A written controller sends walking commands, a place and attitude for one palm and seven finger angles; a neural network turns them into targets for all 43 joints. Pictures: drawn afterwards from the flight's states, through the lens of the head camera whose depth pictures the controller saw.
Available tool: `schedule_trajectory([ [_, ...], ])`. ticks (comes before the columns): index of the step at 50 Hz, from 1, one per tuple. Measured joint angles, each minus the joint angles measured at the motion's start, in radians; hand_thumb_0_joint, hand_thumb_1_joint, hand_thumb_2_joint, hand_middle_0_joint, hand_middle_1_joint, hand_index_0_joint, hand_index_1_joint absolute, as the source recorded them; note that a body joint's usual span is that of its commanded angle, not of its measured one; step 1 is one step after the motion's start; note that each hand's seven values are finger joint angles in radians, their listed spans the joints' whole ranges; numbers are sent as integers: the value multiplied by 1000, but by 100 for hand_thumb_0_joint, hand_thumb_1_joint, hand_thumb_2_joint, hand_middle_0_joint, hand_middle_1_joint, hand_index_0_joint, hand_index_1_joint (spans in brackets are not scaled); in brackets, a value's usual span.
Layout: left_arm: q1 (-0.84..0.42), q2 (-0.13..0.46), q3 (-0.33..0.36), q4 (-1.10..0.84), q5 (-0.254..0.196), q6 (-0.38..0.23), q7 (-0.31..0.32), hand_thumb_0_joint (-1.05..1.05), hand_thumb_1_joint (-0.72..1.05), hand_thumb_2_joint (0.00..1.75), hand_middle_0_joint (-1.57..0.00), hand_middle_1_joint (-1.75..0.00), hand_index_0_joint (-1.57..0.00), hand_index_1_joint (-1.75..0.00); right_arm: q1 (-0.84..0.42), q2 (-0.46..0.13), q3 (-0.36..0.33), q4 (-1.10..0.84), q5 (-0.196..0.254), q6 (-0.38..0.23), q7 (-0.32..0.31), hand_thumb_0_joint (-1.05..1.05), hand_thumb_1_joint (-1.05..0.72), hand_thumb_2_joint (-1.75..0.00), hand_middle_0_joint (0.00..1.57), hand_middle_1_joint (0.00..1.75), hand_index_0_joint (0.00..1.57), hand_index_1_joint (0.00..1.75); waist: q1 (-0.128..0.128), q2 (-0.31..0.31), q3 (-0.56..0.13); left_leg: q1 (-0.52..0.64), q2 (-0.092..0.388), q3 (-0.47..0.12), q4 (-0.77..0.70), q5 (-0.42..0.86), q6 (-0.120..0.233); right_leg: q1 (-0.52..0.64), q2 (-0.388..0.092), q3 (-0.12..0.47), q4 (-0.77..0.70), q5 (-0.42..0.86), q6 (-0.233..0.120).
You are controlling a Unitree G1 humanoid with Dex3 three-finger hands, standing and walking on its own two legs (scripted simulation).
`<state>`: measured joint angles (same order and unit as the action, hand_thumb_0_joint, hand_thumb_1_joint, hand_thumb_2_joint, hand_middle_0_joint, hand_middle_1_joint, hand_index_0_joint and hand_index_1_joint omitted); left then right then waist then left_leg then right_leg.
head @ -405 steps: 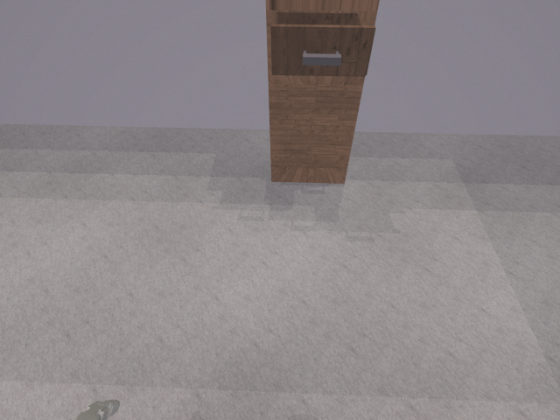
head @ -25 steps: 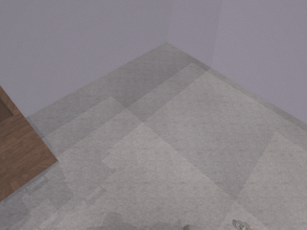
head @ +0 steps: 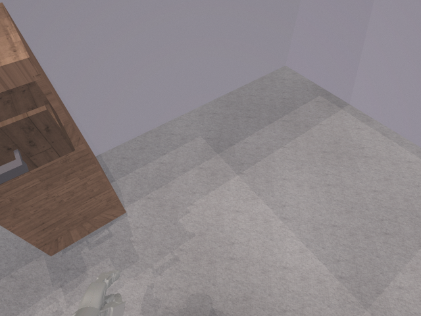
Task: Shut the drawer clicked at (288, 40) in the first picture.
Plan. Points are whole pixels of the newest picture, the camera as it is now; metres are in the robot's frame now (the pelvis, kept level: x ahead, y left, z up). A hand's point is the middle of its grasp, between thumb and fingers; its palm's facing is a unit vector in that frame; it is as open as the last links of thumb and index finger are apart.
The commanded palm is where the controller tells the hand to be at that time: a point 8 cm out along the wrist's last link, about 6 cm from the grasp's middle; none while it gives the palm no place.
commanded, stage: turn to face it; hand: left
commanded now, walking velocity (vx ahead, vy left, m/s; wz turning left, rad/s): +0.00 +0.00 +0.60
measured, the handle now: out of the picture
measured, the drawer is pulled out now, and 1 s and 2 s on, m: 0.14 0.14 0.14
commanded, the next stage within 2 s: take the last steps up to it in 0.96 s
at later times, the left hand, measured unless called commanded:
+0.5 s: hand out of the picture -0.08 +0.24 -0.19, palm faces +0.37 -0.89 -0.26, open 7.4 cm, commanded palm none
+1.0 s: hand out of the picture -0.04 +0.29 -0.15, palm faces +0.50 -0.83 -0.24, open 7.4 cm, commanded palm none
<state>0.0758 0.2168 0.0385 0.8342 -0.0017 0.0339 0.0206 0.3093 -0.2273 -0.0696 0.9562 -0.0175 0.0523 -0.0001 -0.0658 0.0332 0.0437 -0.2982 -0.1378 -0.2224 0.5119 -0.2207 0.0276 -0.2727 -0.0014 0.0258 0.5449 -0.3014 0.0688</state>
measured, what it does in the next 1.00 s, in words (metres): steps on the spot, turning left: left foot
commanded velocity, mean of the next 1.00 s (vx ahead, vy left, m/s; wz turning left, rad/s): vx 0.00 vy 0.00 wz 0.45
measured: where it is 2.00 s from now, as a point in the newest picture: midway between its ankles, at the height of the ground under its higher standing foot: outside the picture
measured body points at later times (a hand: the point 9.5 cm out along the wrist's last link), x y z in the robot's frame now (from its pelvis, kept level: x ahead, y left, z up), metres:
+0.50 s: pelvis -0.02 +0.03 -0.01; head +0.01 +0.06 +0.43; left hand -0.09 +0.29 -0.17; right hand +0.19 -0.19 -0.13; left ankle -0.05 +0.12 -0.74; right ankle -0.01 -0.12 -0.73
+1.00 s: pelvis -0.03 +0.06 +0.01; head -0.03 +0.07 +0.46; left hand -0.06 +0.33 -0.13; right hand +0.10 -0.14 -0.14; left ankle -0.05 +0.12 -0.74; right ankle +0.04 -0.08 -0.67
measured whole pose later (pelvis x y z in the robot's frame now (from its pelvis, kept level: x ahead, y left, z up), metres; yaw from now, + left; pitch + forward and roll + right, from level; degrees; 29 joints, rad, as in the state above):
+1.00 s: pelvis -0.03 +0.06 +0.01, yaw +30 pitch -1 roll -1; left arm 0.15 0.23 0.05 0.94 0.01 0.07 0.02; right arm 0.30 -0.17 -0.02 0.98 -0.02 0.02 -0.01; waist -0.04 -0.01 0.03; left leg -0.19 -0.11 -0.08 0.39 -0.17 0.09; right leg -0.41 -0.06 0.00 0.95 -0.40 0.09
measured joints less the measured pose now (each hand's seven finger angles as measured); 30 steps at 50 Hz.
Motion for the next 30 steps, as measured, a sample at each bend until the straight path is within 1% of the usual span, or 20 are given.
schedule_trajectory([
  [1, 5, -3, -1, -2, 3, -10, 3, 1, 90, 89, -20, -30, -20, -30, 0, -6, -4, 3, 5, 2, 1, 1, -90, -90, 21, 30, 21, 30, 6, 6, -2, -22, 3, 6, 47, -39, -11, 20, 2, -9, -39, 5, -34],
  [2, 10, -10, -5, 1, 8, -14, 5, 1, 90, 89, -20, -30, -20, -30, -7, -14, -10, 7, 6, 6, 1, 1, -90, -90, 21, 30, 20, 30, 6, 20, 2, -53, 13, 24, 131, -125, -28, 21, 6, -22, -32, 8, -60],
  [3, 18, -15, -11, 3, 11, -13, 5, 1, 90, 89, -20, -30, -20, -30, -10, -21, -16, 6, 4, 10, 2, 1, -90, -90, 21, 30, 20, 30, 3, 26, 4, -90, 18, 52, 238, -192, -41, 26, 0, -37, -25, 8, -76],
  [4, 29, -21, -14, 6, 13, -13, 5, 1, 90, 89, -20, -30, -20, -30, -11, -28, -21, 5, 1, 14, 3, 1, -90, -90, 21, 30, 20, 30, 0, 29, 3, -123, 24, 81, 344, -225, -52, 37, -10, -51, -28, 9, -83],
  [6, 53, -29, -17, 14, 13, -10, 4, 1, 90, 89, -20, -30, -20, -30, -16, -42, -28, 5, -3, 20, 10, 1, -90, -90, 21, 30, 20, 30, 0, 29, 0, -174, 53, 135, 513, -220, -71, 64, -32, -74, -46, 15, -86],
  [7, 63, -32, -17, 19, 13, -9, 4, 1, 90, 89, -20, -30, -20, -30, -20, -48, -31, 3, -4, 22, 14, 1, -90, -90, 20, 30, 20, 30, 0, 28, 0, -191, 72, 152, 572, -200, -79, 76, -41, -87, -54, 18, -84],
  [9, 82, -36, -18, 26, 15, -10, 2, 1, 90, 89, -20, -30, -20, -30, -27, -57, -33, 2, -4, 26, 21, 1, -90, -90, 20, 30, 20, 30, 2, 25, 1, -210, 106, 172, 643, -163, -93, 94, -59, -114, -63, 18, -81],
  [11, 101, -38, -18, 32, 17, -12, 0, 1, 90, 89, -20, -30, -20, -30, -36, -62, -34, 2, -5, 32, 25, 1, -90, -90, 20, 30, 20, 30, 9, 20, 4, -215, 134, 179, 668, -141, -103, 106, -75, -141, -65, 14, -78],
  [14, 130, -36, -16, 39, 22, -15, -1, 1, 90, 89, -20, -30, -20, -30, -60, -66, -31, 5, -5, 42, 28, 1, -91, -90, 20, 30, 20, 30, 27, 6, 12, -199, 162, 191, 634, -145, -112, 114, -100, -177, -60, 6, -71],
  [17, 159, -27, -13, 51, 28, -13, -4, 1, 90, 89, -20, -30, -20, -30, -97, -65, -25, 1, -2, 45, 30, 1, -91, -90, 20, 30, 20, 30, 48, -12, 25, -162, 176, 214, 531, -177, -113, 112, -124, -208, -49, -1, -59],
  [20, 184, -7, -6, 62, 32, -7, -6, 1, 90, 89, -20, -30, -20, -30, -139, -60, -15, -12, 2, 37, 31, 1, -91, -90, 20, 30, 20, 30, 69, -32, 39, -110, 176, 251, 387, -199, -104, 100, -149, -239, -22, -15, -41],
  [22, 198, 10, 3, 71, 33, -3, -7, 1, 90, 89, -20, -30, -20, -30, -163, -55, -8, -26, 5, 26, 31, 1, -91, -90, 20, 30, 20, 30, 84, -46, 46, -65, 167, 279, 280, -197, -92, 87, -167, -260, 10, -31, -23],
  [23, 206, 21, 7, 75, 32, 0, -7, 1, 90, 89, -20, -30, -20, -30, -172, -53, -4, -35, 5, 19, 31, 1, -91, -90, 20, 30, 20, 30, 89, -53, 47, -35, 161, 292, 208, -167, -86, 78, -178, -270, 34, -45, -13],
  [24, 218, 31, 12, 77, 29, 3, -8, 1, 90, 89, -20, -30, -20, -30, -177, -53, 1, -47, 5, 8, 32, 1, -91, -90, 20, 30, 20, 30, 93, -57, 42, 2, 156, 301, 120, -101, -76, 61, -188, -279, 74, -65, -1],
  [25, 221, 46, 19, 84, 24, 10, -9, 1, 90, 89, -20, -30, -20, -30, -187, -46, 2, -53, 3, -5, 31, 1, -91, -90, 20, 30, 20, 30, 95, -75, 44, -1, 140, 304, 109, -80, -48, 29, -203, -260, 149, -96, 4],
  [26, 217, 60, 24, 94, 22, 23, -6, 1, 90, 89, -20, -30, -20, -30, -195, -38, 6, -59, 6, -16, 30, 1, -91, -90, 20, 30, 20, 30, 99, -91, 49, -12, 127, 301, 132, -93, -15, -9, -197, -214, 245, -170, 7],
  [27, 214, 69, 27, 101, 22, 36, -3, 1, 90, 89, -20, -30, -20, -30, -199, -32, 14, -65, 7, -23, 30, 1, -91, -90, 20, 30, 20, 30, 106, -96, 49, -14, 123, 297, 144, -109, 12, -48, -178, -172, 341, -232, 7],
  [28, 211, 74, 30, 108, 22, 46, 1, 1, 90, 89, -20, -30, -20, -30, -198, -26, 20, -69, 6, -29, 27, 1, -91, -90, 20, 30, 20, 30, 108, -94, 45, -10, 124, 290, 141, -117, 29, -83, -158, -144, 424, -261, 6],
  [29, 206, 75, 32, 115, 23, 52, 2, 1, 90, 89, -20, -30, -20, -30, -194, -21, 24, -72, 5, -32, 21, 1, -90, -90, 20, 30, 20, 30, 106, -89, 39, -2, 123, 280, 124, -114, 39, -112, -141, -124, 491, -258, 6],
  [30, 199, 76, 33, 120, 23, 54, 1, 1, 90, 89, -20, -30, -20, -30, -190, -16, 28, -74, 3, -34, 14, 1, -90, -90, 20, 30, 20, 30, 103, -83, 35, 10, 121, 269, 99, -102, 41, -139, -129, -108, 542, -235, 7],
])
